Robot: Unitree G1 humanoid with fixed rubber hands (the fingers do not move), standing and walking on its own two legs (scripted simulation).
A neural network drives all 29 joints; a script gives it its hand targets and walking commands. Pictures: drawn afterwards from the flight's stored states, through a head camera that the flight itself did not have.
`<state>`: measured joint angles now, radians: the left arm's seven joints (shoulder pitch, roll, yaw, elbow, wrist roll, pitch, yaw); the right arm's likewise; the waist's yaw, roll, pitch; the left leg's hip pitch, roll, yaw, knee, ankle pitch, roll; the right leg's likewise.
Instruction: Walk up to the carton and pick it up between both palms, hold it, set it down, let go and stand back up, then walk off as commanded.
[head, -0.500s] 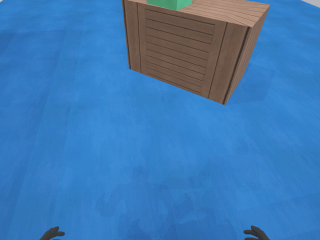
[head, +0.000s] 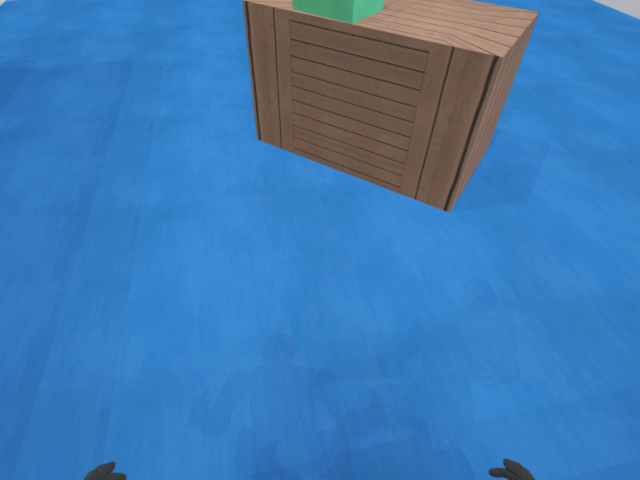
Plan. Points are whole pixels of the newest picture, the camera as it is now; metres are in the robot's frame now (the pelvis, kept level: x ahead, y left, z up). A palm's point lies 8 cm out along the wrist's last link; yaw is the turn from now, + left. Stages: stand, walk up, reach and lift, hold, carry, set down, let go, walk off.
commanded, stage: stand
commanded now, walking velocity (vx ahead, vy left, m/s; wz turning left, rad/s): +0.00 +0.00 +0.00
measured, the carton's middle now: out of the picture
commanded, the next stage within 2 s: walk up in 1.60 s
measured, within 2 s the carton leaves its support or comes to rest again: neither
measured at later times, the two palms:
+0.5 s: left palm out of the picture +0.11 +0.30 -0.09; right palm out of the picture +0.12 -0.27 -0.09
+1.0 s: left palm out of the picture +0.11 +0.30 -0.09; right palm out of the picture +0.11 -0.27 -0.10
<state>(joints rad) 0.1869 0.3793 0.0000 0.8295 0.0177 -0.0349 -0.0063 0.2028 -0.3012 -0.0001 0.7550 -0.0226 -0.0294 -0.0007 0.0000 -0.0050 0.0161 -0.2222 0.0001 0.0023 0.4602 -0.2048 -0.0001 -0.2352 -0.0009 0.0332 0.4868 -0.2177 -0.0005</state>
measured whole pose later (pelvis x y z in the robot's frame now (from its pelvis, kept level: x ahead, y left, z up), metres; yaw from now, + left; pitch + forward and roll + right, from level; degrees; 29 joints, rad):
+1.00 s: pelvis +0.00 +0.00 +0.00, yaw +0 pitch -2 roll +1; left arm 0.18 0.38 0.00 0.89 0.02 -0.04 -0.01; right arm 0.20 -0.30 0.00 0.81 -0.02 -0.03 0.00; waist 0.00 -0.01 0.02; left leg -0.20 0.00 0.00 0.42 -0.19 0.00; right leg -0.21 0.00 0.04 0.45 -0.20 0.00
